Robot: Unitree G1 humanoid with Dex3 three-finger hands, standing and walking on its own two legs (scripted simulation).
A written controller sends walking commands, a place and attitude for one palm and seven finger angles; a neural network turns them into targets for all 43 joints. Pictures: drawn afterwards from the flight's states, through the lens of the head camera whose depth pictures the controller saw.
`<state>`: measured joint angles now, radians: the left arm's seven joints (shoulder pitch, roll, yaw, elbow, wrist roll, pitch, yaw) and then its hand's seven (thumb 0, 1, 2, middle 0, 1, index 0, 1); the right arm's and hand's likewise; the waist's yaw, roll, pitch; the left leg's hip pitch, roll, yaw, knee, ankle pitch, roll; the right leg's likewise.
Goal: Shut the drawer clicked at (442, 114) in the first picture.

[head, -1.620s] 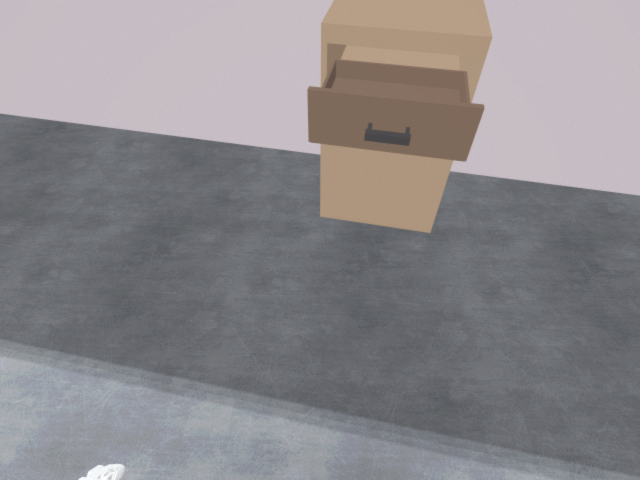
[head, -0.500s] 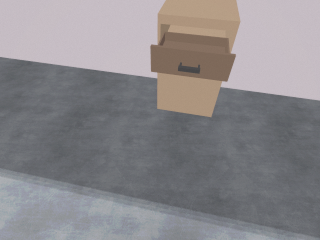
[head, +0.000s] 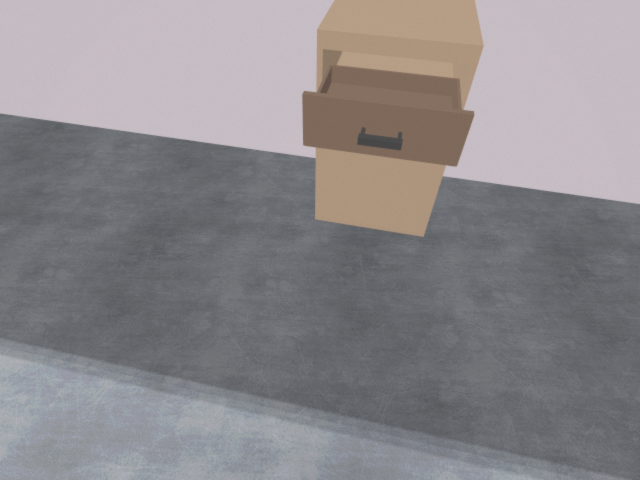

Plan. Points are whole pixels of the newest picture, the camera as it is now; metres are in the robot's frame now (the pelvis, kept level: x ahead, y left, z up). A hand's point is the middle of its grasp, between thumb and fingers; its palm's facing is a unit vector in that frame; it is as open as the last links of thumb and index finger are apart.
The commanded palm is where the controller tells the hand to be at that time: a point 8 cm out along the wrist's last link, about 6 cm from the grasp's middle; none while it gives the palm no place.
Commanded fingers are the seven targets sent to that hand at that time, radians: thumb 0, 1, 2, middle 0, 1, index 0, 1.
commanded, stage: walk to a spot facing it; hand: left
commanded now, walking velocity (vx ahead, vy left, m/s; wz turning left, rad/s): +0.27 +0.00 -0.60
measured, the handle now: (380, 137) +0.96 -0.10 -0.10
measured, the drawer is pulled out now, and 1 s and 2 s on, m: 0.30 0.30 0.30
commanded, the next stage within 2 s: turn to face it in 1.26 s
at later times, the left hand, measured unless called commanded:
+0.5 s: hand (250, 429) +0.24 +0.13 -0.19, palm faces -0.25 -0.95 -0.21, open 7.4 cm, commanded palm none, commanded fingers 0.00 0.90 0.90 -0.20 -0.30 -0.20 -0.30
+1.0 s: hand (274, 337) +0.40 +0.11 -0.19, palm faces -0.43 -0.89 -0.17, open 7.4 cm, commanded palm none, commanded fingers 0.00 0.90 0.90 -0.20 -0.30 -0.20 -0.30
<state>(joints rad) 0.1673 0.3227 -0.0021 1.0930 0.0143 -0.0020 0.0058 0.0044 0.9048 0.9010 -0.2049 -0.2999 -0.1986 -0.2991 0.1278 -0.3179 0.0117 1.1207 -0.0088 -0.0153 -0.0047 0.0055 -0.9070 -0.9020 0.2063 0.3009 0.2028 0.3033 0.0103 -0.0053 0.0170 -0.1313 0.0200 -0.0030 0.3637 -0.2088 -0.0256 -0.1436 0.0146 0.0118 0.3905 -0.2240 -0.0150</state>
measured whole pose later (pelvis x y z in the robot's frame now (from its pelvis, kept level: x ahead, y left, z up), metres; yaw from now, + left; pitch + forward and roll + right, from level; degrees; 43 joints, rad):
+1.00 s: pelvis +0.28 -0.05 -0.01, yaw -31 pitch +0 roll -1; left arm 0.31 0.24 0.10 0.96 0.03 0.01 -0.03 0.01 0.91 0.90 -0.20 -0.30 -0.20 -0.30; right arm 0.19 -0.15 -0.01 0.87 -0.03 -0.08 0.00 0.00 -0.91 -0.90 0.21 0.30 0.20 0.30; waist 0.03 -0.06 0.01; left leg -0.30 0.07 0.15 0.57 -0.27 0.03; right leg -0.43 0.02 0.01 1.07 -0.41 -0.02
